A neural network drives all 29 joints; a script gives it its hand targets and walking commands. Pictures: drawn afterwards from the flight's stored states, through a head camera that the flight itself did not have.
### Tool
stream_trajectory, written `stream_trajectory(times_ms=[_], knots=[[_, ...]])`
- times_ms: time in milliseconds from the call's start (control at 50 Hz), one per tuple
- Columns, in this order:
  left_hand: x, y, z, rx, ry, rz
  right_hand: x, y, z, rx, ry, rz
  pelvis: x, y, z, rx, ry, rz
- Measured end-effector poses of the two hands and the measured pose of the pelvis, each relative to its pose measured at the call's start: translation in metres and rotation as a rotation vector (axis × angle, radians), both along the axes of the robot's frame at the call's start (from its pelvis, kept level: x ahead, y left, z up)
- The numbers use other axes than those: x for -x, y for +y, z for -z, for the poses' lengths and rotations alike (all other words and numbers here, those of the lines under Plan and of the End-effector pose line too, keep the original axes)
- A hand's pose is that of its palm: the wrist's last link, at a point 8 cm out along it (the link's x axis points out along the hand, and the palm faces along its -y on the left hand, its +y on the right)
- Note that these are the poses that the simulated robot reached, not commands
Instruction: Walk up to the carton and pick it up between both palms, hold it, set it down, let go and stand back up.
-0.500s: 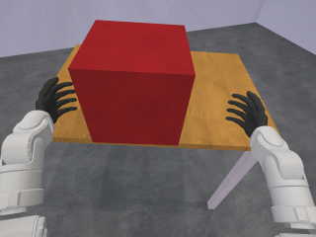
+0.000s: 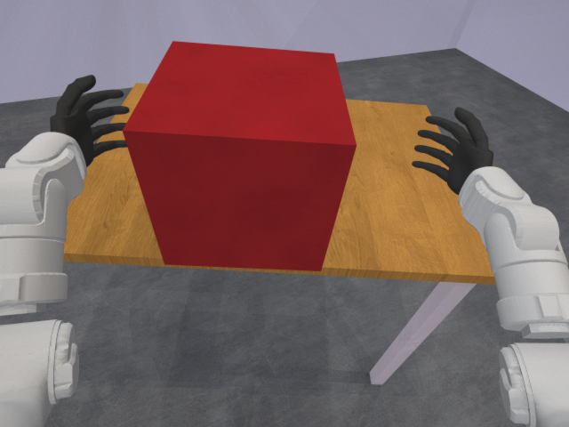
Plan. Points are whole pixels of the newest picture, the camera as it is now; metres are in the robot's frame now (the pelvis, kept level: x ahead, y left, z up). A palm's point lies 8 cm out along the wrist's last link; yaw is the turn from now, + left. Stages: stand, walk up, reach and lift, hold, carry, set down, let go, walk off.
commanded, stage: reach and lift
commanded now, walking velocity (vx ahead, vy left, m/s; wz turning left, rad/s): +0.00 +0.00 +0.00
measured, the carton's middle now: (249, 159) +0.53 +0.05 +0.10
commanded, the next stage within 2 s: none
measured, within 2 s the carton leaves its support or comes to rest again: neither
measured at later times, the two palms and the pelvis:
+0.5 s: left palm (88, 78) +0.44 +0.23 +0.28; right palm (476, 113) +0.43 -0.24 +0.26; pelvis -0.01 +0.00 +0.00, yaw +0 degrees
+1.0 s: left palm (114, 157) +0.44 +0.24 +0.16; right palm (424, 166) +0.44 -0.21 +0.17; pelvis -0.01 -0.01 +0.00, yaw +2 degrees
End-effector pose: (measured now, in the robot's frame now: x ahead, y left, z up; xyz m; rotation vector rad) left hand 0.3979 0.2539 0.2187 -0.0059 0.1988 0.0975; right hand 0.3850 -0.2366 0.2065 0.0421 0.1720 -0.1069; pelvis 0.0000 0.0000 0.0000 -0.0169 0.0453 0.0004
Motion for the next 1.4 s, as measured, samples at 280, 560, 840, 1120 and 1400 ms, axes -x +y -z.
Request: stream_trajectory(times_ms=[280, 560, 840, 1120, 1400], knots=[[-0.026, -0.011, -0.023, -0.016, 0.037, 0.006, -0.025, -0.007, -0.032, -0.018, 0.019, 0.025, 0.009, 0.000, 0.001, 0.002, 0.048, 0.000], [-0.047, -0.019, -0.059, -0.018, 0.023, -0.006, -0.049, -0.002, -0.055, -0.029, 0.026, 0.024, 0.014, -0.001, 0.002, 0.003, 0.115, -0.013], [-0.054, -0.010, 0.000, -0.032, 0.063, -0.014, -0.057, 0.018, 0.006, 0.036, 0.118, 0.017, 0.011, -0.007, 0.001, 0.003, 0.108, -0.034], [-0.045, -0.019, 0.059, -0.051, 0.080, -0.017, -0.049, 0.012, 0.046, 0.014, 0.093, 0.078, 0.010, -0.006, 0.006, 0.009, 0.146, -0.037], [-0.049, -0.020, 0.071, -0.060, 0.044, -0.021, -0.051, 0.019, 0.069, 0.025, 0.066, 0.020, 0.008, -0.005, 0.009, -0.001, 0.180, -0.021]])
